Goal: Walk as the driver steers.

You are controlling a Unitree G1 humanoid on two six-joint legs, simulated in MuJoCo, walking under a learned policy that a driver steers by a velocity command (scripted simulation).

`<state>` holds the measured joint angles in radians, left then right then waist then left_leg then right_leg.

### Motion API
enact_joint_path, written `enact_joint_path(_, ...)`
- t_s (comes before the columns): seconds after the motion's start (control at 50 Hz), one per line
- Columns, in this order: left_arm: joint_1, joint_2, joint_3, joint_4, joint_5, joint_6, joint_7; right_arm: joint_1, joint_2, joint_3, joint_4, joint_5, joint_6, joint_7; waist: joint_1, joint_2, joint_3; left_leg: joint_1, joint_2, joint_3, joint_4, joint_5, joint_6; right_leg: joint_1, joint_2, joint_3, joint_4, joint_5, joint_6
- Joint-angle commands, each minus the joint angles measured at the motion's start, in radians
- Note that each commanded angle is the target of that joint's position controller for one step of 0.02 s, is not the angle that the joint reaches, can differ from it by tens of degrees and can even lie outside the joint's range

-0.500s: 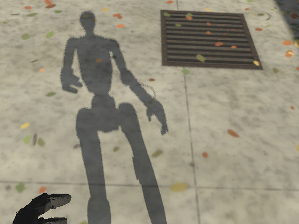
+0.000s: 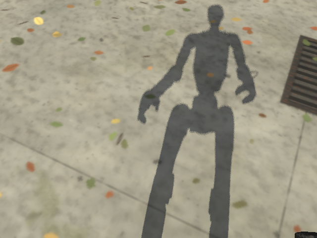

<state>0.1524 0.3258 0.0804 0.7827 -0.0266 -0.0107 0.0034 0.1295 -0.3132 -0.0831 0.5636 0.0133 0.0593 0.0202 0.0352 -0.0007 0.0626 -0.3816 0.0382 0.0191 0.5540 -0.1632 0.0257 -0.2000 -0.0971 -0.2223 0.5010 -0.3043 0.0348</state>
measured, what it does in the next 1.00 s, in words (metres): walks ahead: right foot, then left foot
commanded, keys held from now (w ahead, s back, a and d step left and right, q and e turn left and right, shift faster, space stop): q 0.16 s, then no key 0.22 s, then w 0.62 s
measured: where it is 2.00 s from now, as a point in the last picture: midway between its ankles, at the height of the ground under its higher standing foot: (141, 198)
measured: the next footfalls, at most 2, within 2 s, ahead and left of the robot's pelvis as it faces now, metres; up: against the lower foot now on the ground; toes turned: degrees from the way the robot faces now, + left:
right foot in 0.42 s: +0.10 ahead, -0.13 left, +0.00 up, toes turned +11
left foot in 0.78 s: +0.14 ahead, +0.16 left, +0.00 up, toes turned +11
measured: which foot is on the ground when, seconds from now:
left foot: down 0.00-0.42, up 0.44-0.76, down 0.78-1.00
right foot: down 0.00-0.00, up 0.02-0.40, down 0.42-0.78, up 0.80-1.00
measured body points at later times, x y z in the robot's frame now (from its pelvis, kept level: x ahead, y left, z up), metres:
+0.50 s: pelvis +0.04 -0.01 +0.00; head +0.05 -0.02 +0.45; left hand +0.10 +0.27 -0.10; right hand +0.25 -0.24 -0.09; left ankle +0.03 +0.10 -0.71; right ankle +0.06 -0.13 -0.73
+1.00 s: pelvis +0.17 +0.07 +0.02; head +0.18 +0.09 +0.46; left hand +0.26 +0.36 -0.10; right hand +0.27 -0.19 -0.09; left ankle +0.10 +0.15 -0.73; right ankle +0.27 -0.08 -0.66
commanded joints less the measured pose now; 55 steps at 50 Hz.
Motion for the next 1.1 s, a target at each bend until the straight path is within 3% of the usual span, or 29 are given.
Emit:
enact_joint_path(0.02,0.031,0.064,0.005,-0.081,0.059,-0.013,-0.009,0.160,-0.298,-0.093,-0.056,-0.015,-0.013,-0.034,-0.037,0.311,-0.211,0.496,0.267,-0.421,-0.114,0.728,0.221,-0.342,0.018,0.003,0.481,-0.229,0.022)
enact_joint_path(0.04,-0.020,0.074,0.004,-0.098,0.055,-0.014,-0.008,0.162,-0.262,-0.075,-0.066,-0.032,-0.032,-0.027,-0.084,0.261,-0.303,0.478,0.363,-0.566,-0.143,0.677,0.375,-0.460,0.086,0.195,0.682,-0.409,0.044)
enact_joint_path(0.06,-0.073,0.115,0.015,-0.103,0.027,-0.010,-0.006,0.151,-0.220,-0.062,-0.060,-0.028,-0.051,-0.018,-0.100,0.152,-0.277,0.449,0.308,-0.477,-0.156,0.640,0.345,-0.477,0.064,0.257,0.745,-0.350,0.035)
enact_joint_path(0.08,-0.074,0.109,0.016,-0.101,0.018,-0.005,0.000,0.111,-0.195,-0.055,-0.049,-0.014,-0.061,-0.020,-0.071,0.119,-0.234,0.406,0.253,-0.402,-0.151,0.559,0.285,-0.488,0.047,0.271,0.720,-0.272,0.022)
enact_joint_path(0.1,-0.071,0.110,0.017,-0.090,0.029,-0.001,0.010,0.073,-0.172,-0.048,-0.051,-0.002,-0.061,-0.023,-0.057,0.081,-0.211,0.363,0.217,-0.370,-0.158,0.481,0.243,-0.482,0.034,0.281,0.671,-0.214,0.022)
enact_joint_path(0.12,-0.070,0.119,0.021,-0.093,0.034,0.004,0.015,0.032,-0.166,-0.042,-0.057,0.003,-0.054,-0.030,-0.035,0.096,-0.194,0.299,0.193,-0.348,-0.171,0.446,0.226,-0.437,0.035,0.282,0.632,-0.170,0.026)
enact_joint_path(0.16,-0.047,0.102,0.018,-0.088,0.032,0.009,0.014,0.003,-0.168,-0.040,-0.065,-0.013,-0.047,-0.038,-0.012,0.122,-0.202,0.234,0.162,-0.332,-0.184,0.442,0.226,-0.363,0.068,0.268,0.582,-0.119,0.038)
enact_joint_path(0.24,-0.041,0.061,0.000,-0.080,0.027,0.018,0.011,0.003,-0.157,-0.035,-0.049,-0.015,-0.042,-0.047,-0.029,0.129,-0.221,0.203,0.147,-0.313,-0.171,0.359,0.217,-0.265,0.074,0.261,0.393,-0.079,0.049)
enact_joint_path(0.34,-0.052,0.064,-0.001,-0.096,0.022,0.019,-0.004,0.007,-0.139,-0.020,-0.021,-0.022,-0.034,-0.036,-0.054,0.159,-0.182,0.144,0.148,-0.374,-0.163,0.168,0.203,-0.158,0.081,0.246,0.222,-0.066,0.022)
enact_joint_path(0.38,-0.009,0.041,-0.006,-0.085,0.027,0.010,-0.014,-0.018,-0.112,-0.005,-0.012,-0.015,-0.032,-0.034,-0.016,0.148,-0.165,0.100,0.115,-0.367,-0.132,0.099,0.163,-0.045,0.092,0.221,0.021,0.058,-0.007)
enact_joint_path(0.4,0.021,0.031,-0.012,-0.078,0.042,0.005,-0.018,0.013,-0.073,0.009,0.004,-0.017,-0.035,-0.034,-0.007,0.118,-0.183,0.060,0.072,-0.344,-0.125,-0.058,0.112,0.051,0.077,0.229,-0.076,0.136,-0.027)
enact_joint_path(0.42,0.055,0.077,-0.008,-0.078,0.063,0.003,-0.017,0.052,-0.031,0.022,0.018,-0.029,-0.039,-0.035,-0.024,-0.002,-0.182,-0.021,-0.011,-0.271,-0.010,-0.262,0.044,0.116,-0.060,0.373,-0.131,0.110,-0.075)
enact_joint_path(0.44,0.055,0.134,0.002,-0.061,0.067,0.003,-0.016,0.074,-0.026,0.020,0.003,-0.027,-0.045,-0.034,-0.070,-0.187,-0.139,-0.089,-0.122,-0.112,0.091,-0.345,-0.005,0.037,-0.174,0.538,-0.201,-0.137,-0.191)
enact_joint_path(0.46,0.048,0.165,0.015,-0.074,0.060,-0.001,-0.013,-0.001,-0.098,0.005,-0.013,-0.021,-0.056,-0.038,-0.007,-0.245,-0.063,-0.128,-0.097,-0.082,0.230,-0.345,-0.032,-0.050,-0.246,0.700,-0.332,-0.429,-0.272)
enact_joint_path(0.48,0.054,0.168,0.017,-0.073,0.058,-0.009,-0.002,-0.058,-0.145,-0.015,-0.024,-0.003,-0.064,-0.039,0.014,-0.238,0.008,-0.209,-0.075,-0.098,0.356,-0.339,-0.035,-0.048,-0.261,0.755,-0.375,-0.476,-0.282)
enact_joint_path(0.5,0.062,0.163,0.017,-0.065,0.046,-0.016,0.010,-0.039,-0.147,-0.024,-0.007,-0.001,-0.067,-0.041,0.001,-0.204,0.024,-0.274,-0.059,-0.104,0.436,-0.327,-0.039,-0.005,-0.248,0.737,-0.368,-0.427,-0.270)
enact_joint_path(0.54,0.096,0.124,0.009,-0.052,0.019,-0.030,0.022,-0.006,-0.100,-0.017,0.016,-0.008,-0.077,-0.032,0.001,-0.159,0.010,-0.351,-0.023,-0.106,0.456,-0.238,-0.041,0.112,-0.203,0.646,-0.346,-0.310,-0.237)
enact_joint_path(0.58,0.127,0.101,0.006,-0.042,0.017,-0.034,0.023,-0.034,-0.044,-0.001,0.022,-0.006,-0.098,-0.023,0.022,-0.138,-0.008,-0.309,-0.018,-0.050,0.360,-0.173,-0.042,0.134,-0.148,0.535,-0.346,-0.179,-0.212)
enact_joint_path(0.64,0.144,0.117,0.013,-0.038,0.011,-0.033,0.017,-0.070,0.004,0.017,0.019,0.002,-0.121,-0.009,0.039,-0.171,-0.036,-0.132,-0.032,0.002,0.150,-0.135,-0.043,0.077,-0.104,0.423,-0.331,-0.050,-0.204)
enact_joint_path(0.72,0.161,0.151,0.021,-0.030,-0.008,-0.026,-0.001,-0.012,-0.030,0.009,0.042,0.012,-0.128,0.004,0.002,-0.159,-0.037,0.089,-0.051,0.038,-0.060,-0.057,-0.017,-0.031,-0.135,0.422,-0.281,-0.074,-0.217)
enact_joint_path(0.76,0.161,0.109,0.005,-0.026,0.000,-0.027,-0.008,0.117,-0.062,-0.008,0.091,0.017,-0.124,-0.004,-0.063,-0.124,-0.072,0.308,-0.057,0.027,-0.113,-0.037,0.011,-0.137,-0.107,0.394,-0.184,-0.064,-0.177)
enact_joint_path(0.78,0.140,0.049,-0.016,-0.034,0.014,-0.035,-0.013,0.230,-0.099,-0.022,0.113,0.018,-0.124,-0.015,-0.120,-0.056,-0.123,0.466,0.039,-0.100,-0.149,-0.088,0.045,-0.232,-0.047,0.320,0.004,-0.046,-0.123)
enact_joint_path(0.8,0.130,-0.029,-0.039,-0.089,0.027,-0.057,-0.015,0.317,-0.225,-0.048,0.118,-0.003,-0.118,-0.024,-0.130,0.235,-0.188,0.635,0.277,-0.481,-0.246,-0.270,0.166,-0.486,0.073,0.176,0.373,-0.147,-0.045)
enact_joint_path(0.82,0.080,0.055,-0.018,-0.115,0.003,-0.076,-0.005,0.358,-0.222,-0.048,0.131,-0.011,-0.128,-0.012,-0.163,0.235,-0.161,0.573,0.356,-0.711,-0.341,-0.446,0.272,-0.620,0.084,0.257,0.590,-0.265,-0.041)
enact_joint_path(0.84,0.074,0.107,-0.001,-0.115,-0.015,-0.084,-0.007,0.306,-0.158,-0.024,0.129,-0.009,-0.140,-0.007,-0.130,0.182,-0.068,0.526,0.331,-0.644,-0.353,-0.498,0.260,-0.691,0.028,0.292,0.669,-0.189,-0.063)
enact_joint_path(0.86,0.075,0.103,-0.001,-0.103,-0.016,-0.088,-0.012,0.262,-0.116,-0.010,0.122,-0.011,-0.148,-0.005,-0.108,0.165,-0.030,0.481,0.279,-0.545,-0.362,-0.429,0.234,-0.692,0.002,0.288,0.672,-0.096,-0.076)
enact_joint_path(0.9,0.065,0.083,0.000,-0.094,0.010,-0.089,-0.019,0.198,-0.081,0.004,0.118,-0.014,-0.149,-0.003,-0.071,0.121,0.003,0.396,0.216,-0.401,-0.389,-0.204,0.201,-0.645,-0.034,0.287,0.603,0.025,-0.070)
enact_joint_path(1.0,-0.017,0.016,-0.021,-0.118,0.019,-0.074,-0.031,0.202,-0.092,0.001,0.140,-0.009,-0.148,-0.018,-0.065,0.080,0.003,0.313,0.152,-0.191,-0.430,0.121,0.190,-0.554,-0.015,0.240,0.354,0.227,-0.013)
enact_joint_path(1.1,-0.177,-0.003,-0.036,-0.169,0.009,-0.081,-0.050,0.281,-0.130,-0.008,0.193,0.005,-0.142,-0.027,-0.112,0.077,0.030,0.297,0.166,-0.128,-0.429,0.142,0.170,-0.433,0.034,0.216,0.102,0.383,-0.023)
